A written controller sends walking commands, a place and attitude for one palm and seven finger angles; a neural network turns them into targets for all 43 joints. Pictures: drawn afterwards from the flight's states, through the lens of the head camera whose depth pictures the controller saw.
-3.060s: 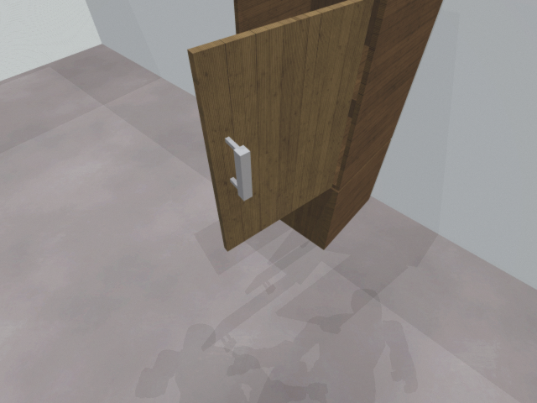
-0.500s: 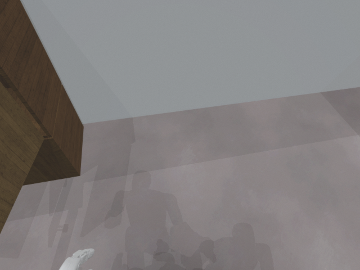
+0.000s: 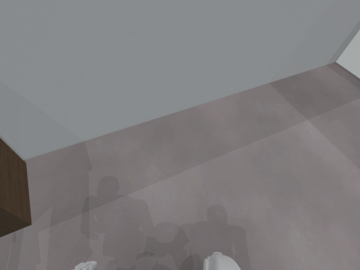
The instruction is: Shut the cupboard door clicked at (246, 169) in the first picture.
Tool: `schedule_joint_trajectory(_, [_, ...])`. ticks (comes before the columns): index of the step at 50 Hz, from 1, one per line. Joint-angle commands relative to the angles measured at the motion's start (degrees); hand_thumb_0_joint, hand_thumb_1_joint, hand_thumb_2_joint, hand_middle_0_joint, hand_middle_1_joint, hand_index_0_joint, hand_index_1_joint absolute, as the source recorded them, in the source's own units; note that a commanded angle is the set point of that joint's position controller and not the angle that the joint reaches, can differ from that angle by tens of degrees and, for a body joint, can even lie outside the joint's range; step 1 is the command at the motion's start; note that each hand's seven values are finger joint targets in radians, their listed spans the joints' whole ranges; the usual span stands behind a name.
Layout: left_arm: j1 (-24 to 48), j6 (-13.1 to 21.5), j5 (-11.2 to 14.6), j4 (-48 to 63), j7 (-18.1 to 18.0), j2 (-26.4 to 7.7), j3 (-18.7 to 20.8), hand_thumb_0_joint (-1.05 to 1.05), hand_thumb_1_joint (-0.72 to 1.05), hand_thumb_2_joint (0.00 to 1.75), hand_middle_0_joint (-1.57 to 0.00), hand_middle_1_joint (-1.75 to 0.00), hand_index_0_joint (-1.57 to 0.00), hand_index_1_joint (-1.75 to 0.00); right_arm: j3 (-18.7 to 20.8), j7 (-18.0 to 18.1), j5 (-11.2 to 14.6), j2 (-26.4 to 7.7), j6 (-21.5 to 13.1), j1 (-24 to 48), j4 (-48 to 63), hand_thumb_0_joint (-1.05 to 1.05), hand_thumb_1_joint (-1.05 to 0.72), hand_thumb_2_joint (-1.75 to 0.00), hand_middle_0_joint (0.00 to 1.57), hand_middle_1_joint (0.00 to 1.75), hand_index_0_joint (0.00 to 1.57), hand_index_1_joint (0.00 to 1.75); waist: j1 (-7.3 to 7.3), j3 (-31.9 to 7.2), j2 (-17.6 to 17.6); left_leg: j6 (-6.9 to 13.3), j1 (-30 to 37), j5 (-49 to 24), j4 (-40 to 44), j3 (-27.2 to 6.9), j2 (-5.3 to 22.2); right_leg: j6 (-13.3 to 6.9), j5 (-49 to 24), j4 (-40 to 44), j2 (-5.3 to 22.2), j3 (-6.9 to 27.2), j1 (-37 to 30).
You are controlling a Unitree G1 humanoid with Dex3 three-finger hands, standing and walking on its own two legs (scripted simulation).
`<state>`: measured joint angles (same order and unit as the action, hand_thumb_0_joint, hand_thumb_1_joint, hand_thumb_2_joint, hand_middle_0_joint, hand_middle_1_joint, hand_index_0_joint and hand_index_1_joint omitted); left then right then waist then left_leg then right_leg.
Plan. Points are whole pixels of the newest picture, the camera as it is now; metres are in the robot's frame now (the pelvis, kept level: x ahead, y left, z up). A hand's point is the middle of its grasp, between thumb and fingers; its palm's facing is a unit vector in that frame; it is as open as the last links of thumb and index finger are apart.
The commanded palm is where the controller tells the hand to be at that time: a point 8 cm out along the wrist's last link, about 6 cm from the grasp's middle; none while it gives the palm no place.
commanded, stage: walk to a spot facing it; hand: left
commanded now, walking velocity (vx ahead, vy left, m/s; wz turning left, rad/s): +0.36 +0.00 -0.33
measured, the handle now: out of the picture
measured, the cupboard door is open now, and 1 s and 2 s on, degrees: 78 78 78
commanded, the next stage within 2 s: turn to face it in 0.68 s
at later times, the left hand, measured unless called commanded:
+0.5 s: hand (127, 220) +0.26 +0.16 -0.20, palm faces -0.12 -0.98 -0.18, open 7.3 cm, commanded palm none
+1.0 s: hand (162, 160) +0.47 +0.08 -0.19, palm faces -0.06 -0.98 -0.19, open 7.3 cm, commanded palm none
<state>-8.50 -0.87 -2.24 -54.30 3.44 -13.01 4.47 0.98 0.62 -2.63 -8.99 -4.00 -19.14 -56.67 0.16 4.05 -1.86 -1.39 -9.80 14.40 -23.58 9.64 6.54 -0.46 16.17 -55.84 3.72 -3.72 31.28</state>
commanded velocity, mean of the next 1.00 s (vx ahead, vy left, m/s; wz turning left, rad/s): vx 0.25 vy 0.00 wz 0.01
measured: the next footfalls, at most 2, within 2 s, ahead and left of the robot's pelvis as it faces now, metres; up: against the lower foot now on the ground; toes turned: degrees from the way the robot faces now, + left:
right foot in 0.14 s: +0.18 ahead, -0.15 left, +0.00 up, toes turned -9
left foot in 0.44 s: +0.30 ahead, +0.10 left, +0.00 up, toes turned +0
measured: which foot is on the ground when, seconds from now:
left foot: down 0.00-0.14, up 0.16-0.42, down 0.44-0.72, up 0.74-0.96, down 0.98-1.00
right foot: up 0.00-0.12, down 0.14-0.42, up 0.44-0.70, down 0.72-1.00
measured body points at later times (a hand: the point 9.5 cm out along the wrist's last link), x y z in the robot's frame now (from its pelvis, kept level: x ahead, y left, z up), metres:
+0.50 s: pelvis +0.21 -0.03 -0.02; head +0.23 -0.01 +0.43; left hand +0.27 +0.21 -0.18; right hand +0.22 -0.27 -0.16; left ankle +0.26 +0.10 -0.75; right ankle +0.14 -0.14 -0.70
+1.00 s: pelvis +0.41 -0.10 -0.02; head +0.44 -0.09 +0.43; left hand +0.47 +0.13 -0.18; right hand +0.41 -0.34 -0.16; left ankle +0.47 +0.01 -0.75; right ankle +0.35 -0.20 -0.74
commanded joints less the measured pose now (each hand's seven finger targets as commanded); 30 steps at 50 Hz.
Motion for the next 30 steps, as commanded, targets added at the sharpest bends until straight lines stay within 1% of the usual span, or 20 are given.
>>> schedule_joint_trajectory(1, [7.6, 1.6, 0.5, 5.8, 0.6, -0.5, -0.6, 0.0, 0.9, 0.9, -0.2, -0.3, -0.2, -0.3, 2.9, 0.3, 0.4, -11.1, -0.3, -6.2, 0.3, 0.0, -0.9, -0.9, 0.2, 0.3, 0.2, 0.3, 3.01, -2.7, 11.0, 6.9, 3.5, -9.3, 9.7, -3.2, 12.0, -0.5, -1.8, 14.7, -0.9, -3.1, -4.2])
schedule_joint_trajectory(3, [5.6, 1.8, 0.5, 4.9, 0.4, -1.3, -0.2, 0.0, 0.9, 0.9, -0.2, -0.3, -0.2, -0.3, 2.9, 0.2, 0.3, -11.0, 0.3, -4.9, -0.1, 0.0, -0.9, -0.9, 0.2, 0.3, 0.2, 0.3, 1.36, -2.7, 10.8, 6.1, 1.3, -7.9, 6.8, -2.1, 12.0, -1.3, -2.7, 19.3, -2.2, -4.3, -11.7])
schedule_joint_trajectory(4, [1.4, 1.8, 0.5, 3.4, 0.2, -2.5, 0.3, 0.0, 0.9, 0.9, -0.2, -0.3, -0.2, -0.3, 2.7, 0.2, 0.5, -10.9, 0.6, -3.9, 0.0, 0.0, -0.9, -0.9, 0.2, 0.3, 0.2, 0.3, -1.05, -3.6, 8.8, 5.1, -2.3, -7.9, 1.8, -1.0, 11.1, -2.0, -3.4, 22.1, -3.1, -4.6, -19.8])
schedule_joint_trajectory(5, [-6.4, 2.2, 0.3, 0.8, -0.3, -4.9, 1.1, 0.0, 0.9, 0.9, -0.2, -0.3, -0.2, -0.3, 2.4, -0.1, 0.9, -9.9, 0.7, -2.8, 0.1, 0.0, -0.9, -0.9, 0.2, 0.3, 0.2, 0.3, -4.88, -5.7, 3.1, 3.3, -8.4, -9.1, -9.0, 2.1, 7.7, -3.6, -1.9, 24.3, -3.2, -2.8, -31.7])
schedule_joint_trajectory(6, [-16.2, 3.0, 0.0, -2.0, -1.2, -10.9, 2.7, 0.0, 0.9, 0.9, -0.2, -0.3, -0.2, -0.3, 1.8, -0.6, 1.8, -7.1, 0.5, -1.7, 1.5, 0.0, -0.9, -0.9, 0.2, 0.3, 0.2, 0.3, -9.17, -11.1, -11.1, 0.6, -22.3, 0.5, -28.3, 6.9, 1.5, -9.1, 6.9, 30.5, 9.8, 16.4, -45.8])
schedule_joint_trajectory(7, [-20.7, 2.8, 1.3, -3.1, -2.2, -15.1, 3.5, 0.0, 0.9, 0.9, -0.2, -0.3, -0.2, -0.3, 1.8, -0.7, 2.2, -6.2, 0.6, 2.2, 4.3, 0.0, -0.9, -0.9, 0.2, 0.3, 0.2, 0.3, -10.3, -10.1, -16.2, 0.1, -31.4, 22.5, -43.6, 0.6, -3.1, -14.8, 7.7, 42.5, 21.2, 36.7, -44.4])
schedule_joint_trajectory(8, [-16.6, 2.3, 1.7, -2.4, -2.8, -15.4, 3.3, 0.0, 0.9, 0.9, -0.2, -0.3, -0.2, -0.3, 2.5, -0.9, 1.7, -6.8, 0.8, 4.1, 4.6, 0.0, -0.9, -0.9, 0.2, 0.3, 0.2, 0.3, -8.44, -4.9, -10.3, 0.3, -35.7, 20.6, -48.4, -5.7, 0.4, -17.4, 16.4, 45.0, 21.6, 36.6, -37.7])
schedule_joint_trajectory(9, [-10.7, 2.3, 1.5, -0.7, -3.2, -11.4, 2.3, 0.0, 0.9, 0.9, -0.2, -0.3, -0.2, -0.3, 3.0, -0.7, 1.5, -7.5, 1.0, 4.4, 3.5, 0.0, -0.9, -0.9, 0.2, 0.3, 0.2, 0.3, -5.14, -3.2, -10.6, 0.4, -33.7, 14.4, -48.0, -8.1, 2.5, -14.8, 20.0, 45.3, 18.2, 31.3, -30.2])
schedule_joint_trajectory(12, [-3.1, 3.4, 0.8, 1.1, -3.6, -6.1, 1.0, 0.0, 0.9, 0.9, -0.2, -0.3, -0.2, -0.3, 2.9, -1.0, 0.6, -5.1, 2.2, 0.2, -0.1, 0.0, -0.9, -0.9, 0.2, 0.3, 0.2, 0.3, 0.82, -2.9, -7.0, -0.4, -19.0, 8.0, -35.8, -7.9, 3.6, -11.3, 8.2, 45.2, 12.4, 17.3, -14.8])
schedule_joint_trajectory(13, [-2.5, 3.8, 0.7, 1.1, -3.5, -6.3, 1.1, 0.0, 0.9, 0.9, -0.2, -0.3, -0.2, -0.3, 2.7, -1.3, 0.7, -4.0, 2.3, -1.1, -0.5, 0.0, -0.9, -0.9, 0.2, 0.3, 0.2, 0.3, 1.69, -3.3, -5.8, -0.5, -16.3, 6.5, -30.8, -7.1, 3.2, -11.2, 6.3, 45.3, 11.6, 14.9, -13.2])
schedule_joint_trajectory(16, [-3.9, 4.2, 0.8, -0.4, -2.9, -6.7, 1.5, 0.0, 0.9, 0.9, -0.2, -0.3, -0.2, -0.3, 2.5, -1.8, 0.5, -2.7, 1.9, 0.2, 0.0, 0.0, -0.9, -0.9, 0.2, 0.3, 0.2, 0.3, 1.29, -2.4, -2.2, -0.8, -10.5, 1.2, -17.7, -3.7, 0.1, -10.6, 8.2, 44.3, 9.5, 13.1, -12.7])
schedule_joint_trajectory(19, [-3.8, 3.7, 1.2, -0.8, -2.5, -5.8, 1.3, 0.0, 0.9, 0.9, -0.2, -0.3, -0.2, -0.3, 2.7, -1.3, 0.4, -4.3, 0.7, -4.7, -1.4, 0.0, -0.9, -0.9, 0.2, 0.3, 0.2, 0.3, 3.57, -3.1, 1.5, -0.7, 2.6, -2.5, -5.6, -1.5, -2.5, -8.1, 11.8, 35.9, 5.2, 9.9, -8.9])
schedule_joint_trajectory(20, [-4.0, 3.5, 1.2, -0.4, -2.3, -3.9, 0.8, 0.0, 0.9, 0.9, -0.2, -0.3, -0.2, -0.3, 3.3, -0.8, 0.3, -7.2, 0.3, -8.4, -2.7, 0.0, -0.9, -0.9, 0.2, 0.3, 0.2, 0.3, 5.06, -4.3, 8.4, 1.0, 8.6, 4.7, -1.3, -7.5, 1.2, -6.3, 11.3, 26.4, 2.0, 7.9, -4.4])
schedule_joint_trajectory(21, [-4.2, 3.4, 1.5, 0.9, -1.9, -0.2, -0.1, 0.0, 0.9, 0.9, -0.2, -0.3, -0.2, -0.3, 4.5, -0.3, -0.6, -13.2, 0.0, -14.6, -3.6, 0.0, -0.9, -0.9, 0.2, 0.3, 0.2, 0.3, 7.44, -5.5, 21.3, 6.7, 14.1, 15.3, 7.9, -28.0, 14.7, -3.1, 13.1, 7.4, -4.6, 0.5, 5.4])
schedule_joint_trajectory(22, [0.8, 4.1, 1.3, 3.5, -1.7, -1.3, -0.4, 0.0, 0.9, 0.9, -0.2, -0.3, -0.2, -0.3, 4.9, 0.4, -0.3, -14.5, 0.4, -16.7, -3.0, 0.0, -0.9, -0.9, 0.2, 0.3, 0.2, 0.3, 8.33, -3.5, 16.7, 12.4, 14.5, 18.5, 13.1, -38.7, 22.0, -2.4, 14.7, -3.2, -3.6, 1.9, 12.0])
schedule_joint_trajectory(23, [3.8, 4.4, 0.7, 4.1, -1.6, -1.6, 0.1, 0.0, 0.9, 0.9, -0.2, -0.3, -0.2, -0.3, 4.9, 0.2, -0.3, -14.6, 0.4, -15.0, -2.4, 0.0, -0.9, -0.9, 0.2, 0.3, 0.2, 0.3, 7.7, -1.5, 11.6, 13.8, 9.3, 19.5, 13.9, -39.0, 22.0, -2.5, 12.8, -10.5, -1.2, 4.1, 13.8])
schedule_joint_trajectory(24, [4.8, 4.3, 0.4, 3.5, -1.6, -1.9, 0.3, 0.0, 0.9, 0.9, -0.2, -0.3, -0.2, -0.3, 4.4, 0.1, -0.2, -12.4, 0.2, -11.8, -1.7, 0.0, -0.9, -0.9, 0.2, 0.3, 0.2, 0.3, 6.06, 0.6, 12.4, 12.4, 5.5, 16.7, 14.3, -34.9, 19.7, -2.0, 8.3, -13.8, 0.7, 5.2, 14.5])
schedule_joint_trajectory(26, [3.2, 3.8, 0.3, 2.5, -0.8, -1.2, 0.3, 0.0, 0.9, 0.9, -0.2, -0.3, -0.2, -0.3, 3.4, 0.4, 0.1, -9.6, -0.6, -6.9, -1.0, 0.0, -0.9, -0.9, 0.2, 0.3, 0.2, 0.3, 2.79, 1.1, 9.5, 9.7, 3.6, 4.6, 13.5, -22.7, 15.3, -0.9, 3.5, -8.3, 2.8, 4.7, 11.4])
schedule_joint_trajectory(28, [2.6, 3.2, 0.6, 1.7, -0.3, 0.3, -0.5, 0.0, 0.9, 0.9, -0.2, -0.3, -0.2, -0.3, 3.4, 0.4, 0.2, -9.2, -0.9, -5.9, -1.6, 0.0, -0.9, -0.9, 0.2, 0.3, 0.2, 0.3, 2.19, -1.7, 12.0, 7.7, 3.9, -6.9, 11.1, -10.6, 11.0, -0.3, 1.9, 4.1, 2.2, 1.1, 3.8])
schedule_joint_trajectory(30, [2.3, 3.1, 0.9, 1.2, -0.3, 0.6, -0.7, 0.0, 0.9, 0.9, -0.2, -0.3, -0.2, -0.3, 3.4, 0.1, 0.4, -9.5, -0.4, -5.3, -1.9, 0.0, -0.9, -0.9, 0.2, 0.3, 0.2, 0.3, 2.22, -2.7, 11.3, 7.3, 0.4, -6.0, 9.9, -6.7, 10.0, -0.3, 1.4, 14.5, 0.2, -2.4, -5.4])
